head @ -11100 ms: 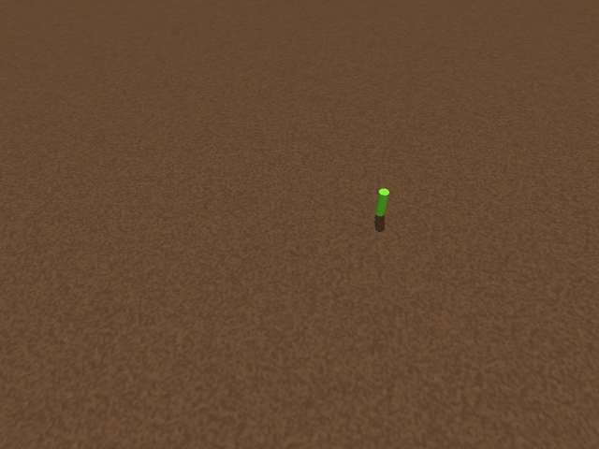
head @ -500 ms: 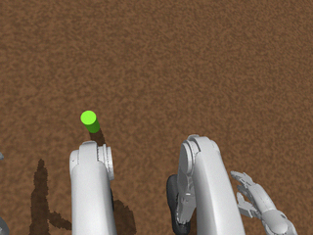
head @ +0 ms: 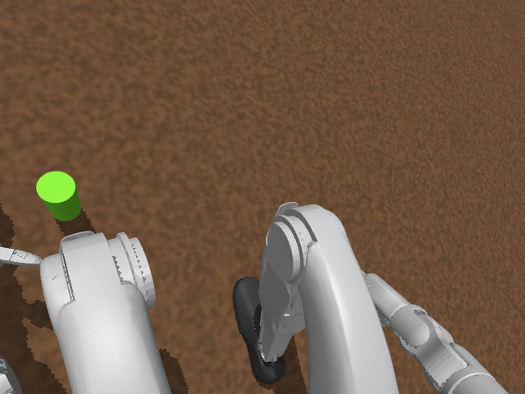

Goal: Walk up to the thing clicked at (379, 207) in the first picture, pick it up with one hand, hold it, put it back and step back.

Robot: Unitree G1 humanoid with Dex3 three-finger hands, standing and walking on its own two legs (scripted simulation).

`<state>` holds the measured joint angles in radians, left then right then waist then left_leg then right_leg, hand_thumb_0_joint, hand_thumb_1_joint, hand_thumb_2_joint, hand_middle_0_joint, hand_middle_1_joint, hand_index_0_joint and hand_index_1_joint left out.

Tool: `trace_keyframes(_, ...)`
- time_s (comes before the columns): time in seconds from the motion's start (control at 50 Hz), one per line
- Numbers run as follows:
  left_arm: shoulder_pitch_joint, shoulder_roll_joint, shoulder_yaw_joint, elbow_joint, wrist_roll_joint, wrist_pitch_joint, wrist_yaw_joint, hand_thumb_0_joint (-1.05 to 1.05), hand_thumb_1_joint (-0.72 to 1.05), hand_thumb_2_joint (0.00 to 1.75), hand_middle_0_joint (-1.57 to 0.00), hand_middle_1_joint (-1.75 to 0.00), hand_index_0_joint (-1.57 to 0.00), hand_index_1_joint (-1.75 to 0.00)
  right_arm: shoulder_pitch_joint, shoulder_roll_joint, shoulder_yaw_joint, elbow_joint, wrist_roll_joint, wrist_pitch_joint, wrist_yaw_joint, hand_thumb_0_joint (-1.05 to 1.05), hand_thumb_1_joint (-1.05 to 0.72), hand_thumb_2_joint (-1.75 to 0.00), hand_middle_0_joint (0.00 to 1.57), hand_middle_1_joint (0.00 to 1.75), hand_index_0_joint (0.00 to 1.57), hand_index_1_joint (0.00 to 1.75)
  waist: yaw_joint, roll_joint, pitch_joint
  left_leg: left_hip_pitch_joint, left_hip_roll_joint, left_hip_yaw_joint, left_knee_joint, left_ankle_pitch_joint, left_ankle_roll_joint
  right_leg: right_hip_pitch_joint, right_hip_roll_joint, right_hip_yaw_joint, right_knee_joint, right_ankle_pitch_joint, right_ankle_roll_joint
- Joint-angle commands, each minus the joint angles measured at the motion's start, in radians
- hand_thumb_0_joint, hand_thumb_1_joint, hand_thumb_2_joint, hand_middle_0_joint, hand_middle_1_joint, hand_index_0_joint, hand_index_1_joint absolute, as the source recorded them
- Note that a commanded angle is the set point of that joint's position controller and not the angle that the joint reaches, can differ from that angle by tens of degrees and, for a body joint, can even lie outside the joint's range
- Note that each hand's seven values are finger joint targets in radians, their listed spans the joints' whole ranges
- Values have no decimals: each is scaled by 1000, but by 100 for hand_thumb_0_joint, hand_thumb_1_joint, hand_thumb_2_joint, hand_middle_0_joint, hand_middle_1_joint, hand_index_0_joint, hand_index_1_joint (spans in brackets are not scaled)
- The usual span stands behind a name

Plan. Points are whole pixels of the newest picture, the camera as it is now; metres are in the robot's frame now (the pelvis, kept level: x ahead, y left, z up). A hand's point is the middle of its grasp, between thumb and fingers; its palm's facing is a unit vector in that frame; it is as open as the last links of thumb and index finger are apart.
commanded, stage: close in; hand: left
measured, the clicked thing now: (61, 198) +0.41 +0.23 -0.21
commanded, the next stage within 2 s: close in 0.76 s
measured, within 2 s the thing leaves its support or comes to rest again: leaves its support in 1.90 s
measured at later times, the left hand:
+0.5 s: hand (45, 205) +0.39 +0.24 -0.17, palm faces +0.08 -1.00 +0.00, open 15.9 cm
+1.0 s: hand (59, 200) +0.40 +0.23 -0.18, palm faces +0.12 -0.99 -0.02, open 14.9 cm
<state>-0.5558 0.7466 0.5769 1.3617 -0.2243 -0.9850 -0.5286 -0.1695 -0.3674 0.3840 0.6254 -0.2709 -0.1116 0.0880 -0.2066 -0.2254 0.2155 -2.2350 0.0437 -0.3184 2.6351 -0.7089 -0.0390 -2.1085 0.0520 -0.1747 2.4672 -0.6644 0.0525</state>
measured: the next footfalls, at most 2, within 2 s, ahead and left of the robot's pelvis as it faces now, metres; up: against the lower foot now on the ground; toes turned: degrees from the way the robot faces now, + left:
none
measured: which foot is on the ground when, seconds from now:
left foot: down 0.00-1.00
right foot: down 0.00-1.00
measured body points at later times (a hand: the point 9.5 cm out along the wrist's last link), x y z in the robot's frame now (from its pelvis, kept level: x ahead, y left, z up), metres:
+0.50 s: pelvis -0.01 +0.01 -0.01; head +0.20 +0.18 +0.34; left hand +0.38 +0.29 -0.17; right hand +0.16 -0.24 -0.04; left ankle +0.08 +0.14 -0.25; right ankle +0.12 -0.12 -0.25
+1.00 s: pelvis -0.01 +0.01 +0.00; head +0.22 +0.19 +0.33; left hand +0.39 +0.28 -0.18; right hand +0.16 -0.24 -0.04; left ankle +0.08 +0.14 -0.25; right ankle +0.12 -0.12 -0.25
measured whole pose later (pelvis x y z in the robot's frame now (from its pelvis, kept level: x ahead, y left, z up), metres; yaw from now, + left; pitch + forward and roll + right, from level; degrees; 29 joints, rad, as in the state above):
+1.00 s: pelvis -0.01 +0.01 +0.00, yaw -3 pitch +10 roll -18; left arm -0.55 0.75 0.35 1.41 -0.08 -1.19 -0.02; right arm -0.21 -0.37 0.51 0.58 -0.38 -0.04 0.18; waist -0.25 -0.28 0.32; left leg -2.20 0.03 -0.43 2.68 -0.70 -0.03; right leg -2.03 0.08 -0.25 2.43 -0.63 0.08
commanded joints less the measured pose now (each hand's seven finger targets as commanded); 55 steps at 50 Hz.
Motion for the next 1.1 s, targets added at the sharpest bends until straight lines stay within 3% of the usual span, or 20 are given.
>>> trace_keyframes(0.0, -159, 188, -12, -108, 18, -120, 90, 0, -44, 6, -4, -9, -6, -6, 26, -344, -95, -38, -28, 9, -8, 0, -89, -89, 20, 30, 20, 30, -46, 503, -588, 446, 26, 111, -301, 136, 4, 263, 28, -129, -202, 172, -72)
trace_keyframes(0.08, -123, 171, -44, -106, 44, -149, 162, 0, -45, 6, -4, -10, -7, -7, 12, -345, -76, -44, -49, 32, 5, 0, -88, -89, 20, 30, 20, 30, -52, 503, -551, 426, 28, 99, -295, 164, 2, 287, 32, -141, -193, 207, -70)
trace_keyframes(0.14, -137, 165, -70, -115, 59, -169, 202, 0, -45, 6, -5, -9, -7, -7, 4, -348, -66, -49, -60, 45, 14, 0, -88, -89, 20, 30, 20, 30, -67, 495, -544, 427, 29, 87, -290, 159, 2, 295, 36, -151, -192, 209, -67)
trace_keyframes(0.16, -149, 143, -92, -120, 60, -175, 212, 0, -44, 7, -6, -10, -8, -8, -5, -354, -66, -55, -63, 49, 15, 0, -89, -89, 20, 30, 20, 30, -85, 489, -537, 437, 28, 82, -289, 160, 1, 285, 35, -155, -194, 213, -64)
trace_keyframes(0.18, -156, 164, -84, -132, 61, -183, 227, 0, -42, 7, -7, -10, -8, -7, 0, -355, -58, -52, -68, 51, 18, 0, -88, -89, 20, 30, 20, 30, -82, 504, -540, 433, 28, 81, -287, 152, 2, 298, 39, -156, -193, 210, -65)
trace_keyframes(0.22, -165, 151, -102, -119, 61, -190, 253, 0, -38, 13, -15, -18, -17, -15, -6, -354, -49, -55, -71, 56, 22, 0, -88, -89, 20, 30, 20, 30, -95, 479, -524, 406, 24, 78, -282, 111, 8, 296, 42, -161, -204, 187, -62)
trace_keyframes(0.32, -179, 135, -160, -91, 78, -213, 295, 0, -31, 19, -16, -21, -18, -18, -17, -363, -35, -56, -82, 61, 29, 0, -88, -89, 20, 30, 20, 30, -121, 457, -463, 380, 19, 66, -283, 56, 12, 268, 45, -173, -212, 154, -57)
trace_keyframes(0.44, -165, 137, -162, -63, 95, -231, 354, 0, -31, 22, -16, -22, -18, -20, -20, -374, -21, -71, -94, 69, 38, 0, -88, -89, 20, 30, 20, 30, -125, 464, -449, 397, 20, 42, -303, 31, 4, 268, 48, -195, -207, 141, -56)
trace_keyframes(0.46, -151, 138, -172, -64, 100, -234, 360, 0, -29, 23, -16, -22, -17, -20, -20, -372, -18, -70, -94, 70, 39, 0, -88, -89, 20, 30, 20, 30, -111, 468, -437, 391, 21, 40, -306, 31, 4, 268, 51, -192, -205, 143, -59)
trace_keyframes(0.48, -166, 135, -175, -58, 106, -238, 369, 0, -29, 24, -17, -23, -18, -21, -23, -374, -17, -72, -95, 73, 40, 0, -88, -89, 20, 30, 20, 30, -126, 467, -427, 390, 21, 33, -310, 31, 3, 262, 49, -199, -202, 145, -57)
trace_keyframes(0.6, -171, 124, -196, -69, 117, -253, 420, 0, -33, 22, -15, -20, -15, -19, -20, -369, -5, -68, -106, 74, 49, 0, -88, -90, 20, 30, 20, 30, -138, 463, -451, 407, 21, 35, -281, 94, 5, 300, 58, -195, -207, 204, -53)
trace_keyframes(0.66, -177, 123, -202, -69, 129, -258, 447, 0, -31, 22, -15, -19, -15, -19, -22, -366, -3, -65, -112, 73, 52, 0, -88, -90, 20, 30, 20, 30, -147, 462, -434, 400, 22, 36, -281, 79, 7, 299, 59, -197, -215, 199, -51)
trace_keyframes(0.84, -171, 125, -217, -74, 150, -270, 500, 0, -34, 23, -14, -18, -12, -19, -30, -368, -3, -66, -114, 78, 65, 0, -88, -90, 20, 30, 20, 30, -146, 468, -421, 390, 23, 25, -291, 52, 4, 290, 64, -209, -217, 182, -52)
trace_keyframes(0.86, -163, 119, -224, -70, 152, -270, 505, 0, -27, 25, -16, -15, -13, -18, -24, -367, 1, -62, -118, 79, 67, 0, -87, -90, 20, 30, 20, 30, -151, 475, -432, 401, 21, 26, -287, 67, 3, 308, 65, -210, -217, 196, -50)
trace_keyframes(0.9, -172, 140, -213, -75, 148, -272, 513, 0, -11, 37, -32, -30, -29, -33, -26, -366, 3, -65, -114, 77, 67, 0, -86, -90, 20, 30, 20, 30, -143, 457, -440, 388, 20, 32, -277, 64, 8, 311, 68, -208, -223, 192, -51)
trace_keyframes(0.98, -172, 111, -234, -77, 144, -272, 515, 0, 19, 51, -44, -42, -41, -44, -20, -365, 2, -55, -118, 77, 66, 0, -85, -89, 20, 30, 20, 30, -155, 459, -448, 400, 21, 31, -270, 88, 8, 322, 72, -205, -227, 221, -50)
trace_keyframes(1.08, -179, 107, -250, -76, 148, -271, 519, 0, 38, 59, -54, -50, -51, -51, -29, -366, 3, -55, -117, 76, 68, 0, -86, -89, 20, 30, 20, 30, -159, 459, -444, 398, 21, 28, -271, 89, 7, 317, 73, -210, -227, 223, -51)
